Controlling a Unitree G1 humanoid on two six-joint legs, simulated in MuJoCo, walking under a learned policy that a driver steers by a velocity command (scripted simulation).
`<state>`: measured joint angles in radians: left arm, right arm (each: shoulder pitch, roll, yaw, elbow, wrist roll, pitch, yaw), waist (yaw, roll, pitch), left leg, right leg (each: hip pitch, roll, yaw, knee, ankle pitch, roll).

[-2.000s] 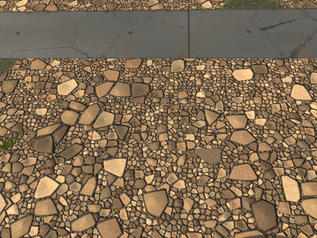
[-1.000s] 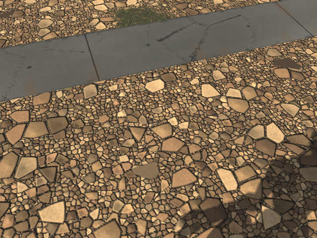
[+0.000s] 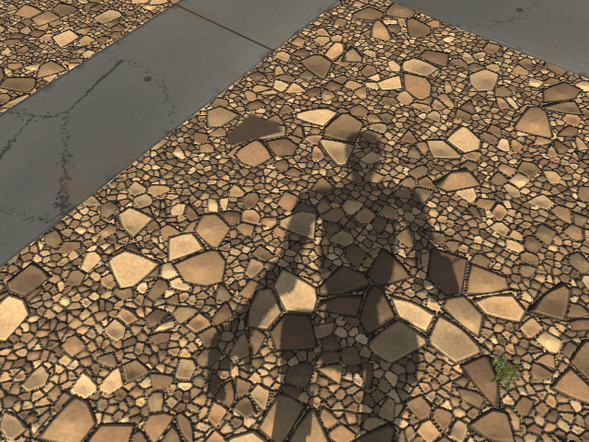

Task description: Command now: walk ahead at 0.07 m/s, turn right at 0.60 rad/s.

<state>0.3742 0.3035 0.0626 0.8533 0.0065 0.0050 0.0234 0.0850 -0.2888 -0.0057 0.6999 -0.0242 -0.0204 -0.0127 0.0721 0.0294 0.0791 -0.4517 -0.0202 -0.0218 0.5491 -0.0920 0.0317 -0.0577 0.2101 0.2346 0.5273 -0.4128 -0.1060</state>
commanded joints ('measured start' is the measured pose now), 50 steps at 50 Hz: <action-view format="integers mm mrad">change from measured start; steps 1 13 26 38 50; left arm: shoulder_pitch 10 -115 -38 124 99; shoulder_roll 50 79 188 136 103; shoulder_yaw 14 16 30 28 20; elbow -105 -114 -120 -41 -66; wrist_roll -17 11 30 7 15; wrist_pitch -27 76 34 -51 -54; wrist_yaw -4 -52 -21 -27 -14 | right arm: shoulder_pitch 267 110 -29 -98 239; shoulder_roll -227 -126 -137 -88 -212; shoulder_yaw -56 -51 -76 -70 -96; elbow -16 -32 -126 -85 -42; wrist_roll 3 -5 8 -11 -10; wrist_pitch -25 24 44 16 -27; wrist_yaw -33 -24 24 48 -12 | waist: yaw -112 -67 -21 20 -91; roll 178 111 -191 -134 133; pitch -304 -127 101 13 -185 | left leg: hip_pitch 628 258 -367 -317 557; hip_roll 410 300 80 61 472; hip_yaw -333 -49 -4 14 -641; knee -55 -284 413 209 -269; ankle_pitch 824 66 -298 -57 -188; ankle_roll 141 202 -52 -95 163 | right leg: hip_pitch -284 -376 -111 91 -570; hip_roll -34 -174 -502 -361 -139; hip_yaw -38 -206 378 174 -82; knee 573 526 -475 -361 728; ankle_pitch -98 -17 -478 156 -77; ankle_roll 79 143 -159 -147 35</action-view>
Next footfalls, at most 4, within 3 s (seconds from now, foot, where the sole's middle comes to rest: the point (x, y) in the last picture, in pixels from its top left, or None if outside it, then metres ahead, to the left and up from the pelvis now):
0.46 right None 0.04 -0.10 -0.76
0.94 left None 0.38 -0.04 -0.76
1.38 right None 0.39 -0.31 -0.76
1.76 left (382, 426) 0.48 -0.12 -0.76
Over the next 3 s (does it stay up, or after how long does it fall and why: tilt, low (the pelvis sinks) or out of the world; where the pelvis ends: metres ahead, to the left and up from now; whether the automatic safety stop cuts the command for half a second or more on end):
stays up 0.53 -0.56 0.01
